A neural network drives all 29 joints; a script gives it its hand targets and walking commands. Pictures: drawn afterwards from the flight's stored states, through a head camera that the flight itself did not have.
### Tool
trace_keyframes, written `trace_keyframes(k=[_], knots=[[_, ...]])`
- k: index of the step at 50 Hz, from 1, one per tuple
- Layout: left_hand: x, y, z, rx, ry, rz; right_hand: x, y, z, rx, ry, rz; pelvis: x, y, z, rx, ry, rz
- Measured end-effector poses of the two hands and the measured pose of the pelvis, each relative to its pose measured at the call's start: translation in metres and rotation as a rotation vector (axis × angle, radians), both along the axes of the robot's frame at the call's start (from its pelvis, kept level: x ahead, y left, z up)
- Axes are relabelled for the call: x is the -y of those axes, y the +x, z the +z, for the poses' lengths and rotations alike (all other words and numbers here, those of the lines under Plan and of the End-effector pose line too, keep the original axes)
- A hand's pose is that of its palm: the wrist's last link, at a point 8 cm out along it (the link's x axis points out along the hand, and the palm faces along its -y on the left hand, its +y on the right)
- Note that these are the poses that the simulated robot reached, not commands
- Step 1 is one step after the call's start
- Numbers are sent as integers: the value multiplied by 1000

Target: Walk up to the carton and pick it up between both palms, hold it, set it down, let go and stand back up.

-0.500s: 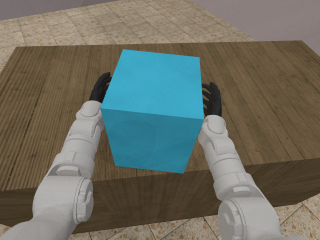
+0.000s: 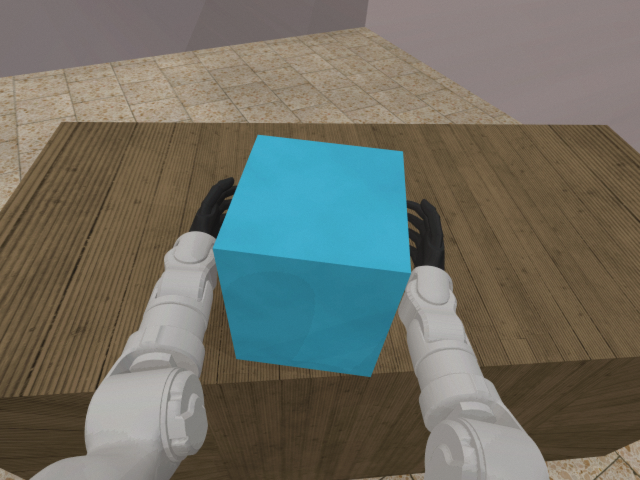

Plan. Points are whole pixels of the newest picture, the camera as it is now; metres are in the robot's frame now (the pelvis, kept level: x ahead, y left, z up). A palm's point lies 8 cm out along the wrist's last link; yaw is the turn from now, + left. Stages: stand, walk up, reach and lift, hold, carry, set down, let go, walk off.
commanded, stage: reach and lift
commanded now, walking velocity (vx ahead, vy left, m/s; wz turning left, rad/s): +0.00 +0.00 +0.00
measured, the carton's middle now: (316, 259) +0.40 -0.02 +0.05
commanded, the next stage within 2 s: none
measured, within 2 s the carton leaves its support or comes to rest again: leaves its support in 0.48 s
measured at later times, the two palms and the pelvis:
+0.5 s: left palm (205, 234) +0.41 +0.13 +0.10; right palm (429, 263) +0.34 -0.16 +0.10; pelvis -0.01 -0.01 +0.00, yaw +0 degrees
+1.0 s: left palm (194, 229) +0.39 +0.13 +0.13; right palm (430, 243) +0.36 -0.16 +0.12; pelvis -0.02 -0.01 +0.00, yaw +1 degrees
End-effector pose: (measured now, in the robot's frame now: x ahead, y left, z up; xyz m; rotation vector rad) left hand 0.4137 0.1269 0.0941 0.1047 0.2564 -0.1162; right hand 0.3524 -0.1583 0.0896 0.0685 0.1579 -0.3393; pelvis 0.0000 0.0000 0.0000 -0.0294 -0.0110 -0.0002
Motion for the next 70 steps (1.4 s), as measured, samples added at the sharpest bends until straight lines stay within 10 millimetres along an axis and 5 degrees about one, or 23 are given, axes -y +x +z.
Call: trace_keyframes(k=[22, 44, 51, 59, 70], knots=[[-2, -6, 2, 26, -15, 3, -1, -4, 4, 31, -54, 7, 8, -5, 1, -33, 6, 8], [-7, -29, 39, 119, 11, 99, -4, -4, 21, 121, -28, 80, 4, -25, 3, 15, 14, -4], [-6, -26, 38, 108, -34, 120, -2, 5, 37, 113, -56, 103, 13, -19, 4, -9, 16, 11], [8, -16, 59, 145, -20, 93, 11, 9, 62, 147, -42, 82, 18, -4, 3, 24, 11, 17], [10, -35, 81, 129, 15, 131, 14, 2, 65, 132, -1, 119, 14, 0, 0, 158, 13, 7]])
